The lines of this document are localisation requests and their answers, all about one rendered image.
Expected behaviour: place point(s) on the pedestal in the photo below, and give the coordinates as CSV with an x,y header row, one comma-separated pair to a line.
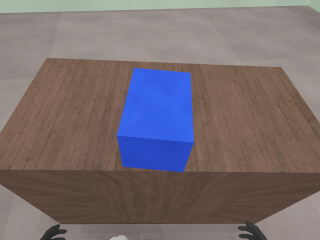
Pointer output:
x,y
256,147

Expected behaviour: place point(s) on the robot left hand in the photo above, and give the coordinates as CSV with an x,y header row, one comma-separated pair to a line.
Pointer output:
x,y
53,231

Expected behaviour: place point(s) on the robot right hand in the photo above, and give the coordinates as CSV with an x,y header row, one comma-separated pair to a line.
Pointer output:
x,y
253,229

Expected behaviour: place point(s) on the carton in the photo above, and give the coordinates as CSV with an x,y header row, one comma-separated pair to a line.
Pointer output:
x,y
156,128

